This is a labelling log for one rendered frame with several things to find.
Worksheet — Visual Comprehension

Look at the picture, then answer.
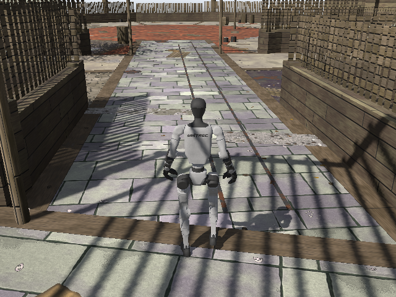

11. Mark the left robot foot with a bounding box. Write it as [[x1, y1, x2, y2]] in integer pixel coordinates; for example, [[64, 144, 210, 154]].
[[180, 241, 191, 257]]

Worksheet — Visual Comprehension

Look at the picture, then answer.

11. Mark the left robot upper arm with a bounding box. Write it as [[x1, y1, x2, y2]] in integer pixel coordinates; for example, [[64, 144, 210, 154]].
[[168, 124, 185, 158]]

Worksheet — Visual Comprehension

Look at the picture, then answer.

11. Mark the right robot upper arm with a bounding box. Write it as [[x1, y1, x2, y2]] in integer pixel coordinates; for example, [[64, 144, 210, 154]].
[[211, 125, 228, 160]]

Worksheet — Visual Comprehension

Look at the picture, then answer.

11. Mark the left robot hand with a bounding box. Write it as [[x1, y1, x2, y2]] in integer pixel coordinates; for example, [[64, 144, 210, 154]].
[[163, 168, 178, 181]]

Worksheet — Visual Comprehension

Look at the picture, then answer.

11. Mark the robot right forearm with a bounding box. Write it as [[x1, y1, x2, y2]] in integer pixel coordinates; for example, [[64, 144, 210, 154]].
[[223, 150, 235, 174]]

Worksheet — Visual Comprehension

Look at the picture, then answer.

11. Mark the robot left forearm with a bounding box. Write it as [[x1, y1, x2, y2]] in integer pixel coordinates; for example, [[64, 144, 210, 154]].
[[163, 149, 174, 171]]

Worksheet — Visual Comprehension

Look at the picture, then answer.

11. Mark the right robot hand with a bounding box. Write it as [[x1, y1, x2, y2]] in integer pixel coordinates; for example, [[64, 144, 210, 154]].
[[223, 171, 237, 184]]

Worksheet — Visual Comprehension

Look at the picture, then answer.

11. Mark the right robot thigh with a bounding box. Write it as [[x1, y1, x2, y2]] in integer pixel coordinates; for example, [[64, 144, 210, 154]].
[[206, 172, 219, 207]]

